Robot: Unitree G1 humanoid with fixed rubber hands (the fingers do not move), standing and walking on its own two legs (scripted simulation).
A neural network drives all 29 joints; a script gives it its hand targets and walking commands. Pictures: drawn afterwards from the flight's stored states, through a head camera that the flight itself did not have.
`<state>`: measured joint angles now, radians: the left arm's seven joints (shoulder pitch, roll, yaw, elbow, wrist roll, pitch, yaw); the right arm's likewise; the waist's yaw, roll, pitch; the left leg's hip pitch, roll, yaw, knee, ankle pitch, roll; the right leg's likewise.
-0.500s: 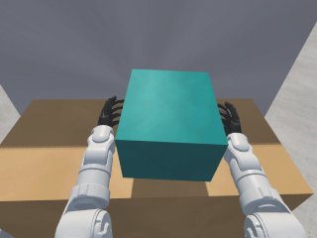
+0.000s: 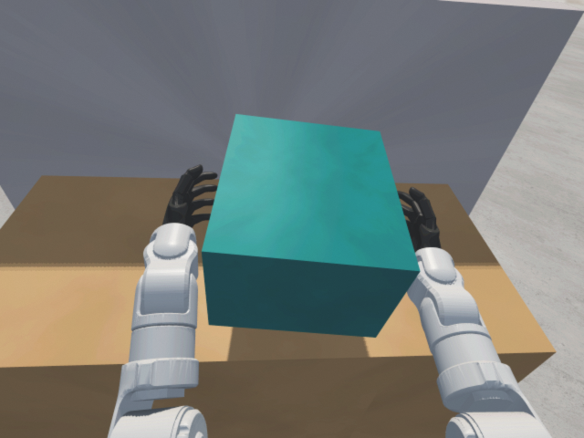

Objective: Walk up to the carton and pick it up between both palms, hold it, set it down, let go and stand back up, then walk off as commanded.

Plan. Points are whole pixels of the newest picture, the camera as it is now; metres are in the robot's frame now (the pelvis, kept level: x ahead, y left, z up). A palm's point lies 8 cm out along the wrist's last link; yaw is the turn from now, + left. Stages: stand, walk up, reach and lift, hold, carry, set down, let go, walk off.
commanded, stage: reach and lift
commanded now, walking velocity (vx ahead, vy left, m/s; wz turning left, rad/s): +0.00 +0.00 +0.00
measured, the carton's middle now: (301, 219) +0.42 -0.02 +0.11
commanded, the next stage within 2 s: hold in 0.54 s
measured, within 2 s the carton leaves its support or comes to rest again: neither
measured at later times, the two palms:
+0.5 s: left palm (162, 211) +0.36 +0.17 +0.17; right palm (414, 224) +0.36 -0.16 +0.16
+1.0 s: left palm (164, 216) +0.34 +0.16 +0.18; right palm (427, 231) +0.33 -0.17 +0.16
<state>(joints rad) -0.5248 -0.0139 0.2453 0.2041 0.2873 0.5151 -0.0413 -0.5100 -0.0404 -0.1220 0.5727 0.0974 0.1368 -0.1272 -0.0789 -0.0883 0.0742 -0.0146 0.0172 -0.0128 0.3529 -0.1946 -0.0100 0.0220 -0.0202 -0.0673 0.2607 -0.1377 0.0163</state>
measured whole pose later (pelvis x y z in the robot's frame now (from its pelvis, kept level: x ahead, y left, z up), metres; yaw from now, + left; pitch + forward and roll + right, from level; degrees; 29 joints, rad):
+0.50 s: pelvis -0.01 -0.01 +0.00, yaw +1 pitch -8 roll -1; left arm -0.59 0.02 0.31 0.19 0.29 0.58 -0.09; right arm -0.59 -0.01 -0.14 0.54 0.06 0.22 -0.14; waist -0.07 -0.08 0.05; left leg -0.03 0.02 -0.04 0.34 -0.17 -0.02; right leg 0.00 -0.02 -0.10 0.27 -0.14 0.00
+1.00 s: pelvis -0.01 +0.00 +0.00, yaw -1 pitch -10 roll -1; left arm -0.53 -0.02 0.27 -0.02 0.31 0.72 -0.06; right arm -0.55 -0.06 -0.08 0.41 0.15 0.30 -0.14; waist -0.07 -0.08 0.08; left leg 0.00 0.02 0.00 0.35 -0.18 -0.01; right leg 0.03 -0.02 -0.06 0.27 -0.12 0.01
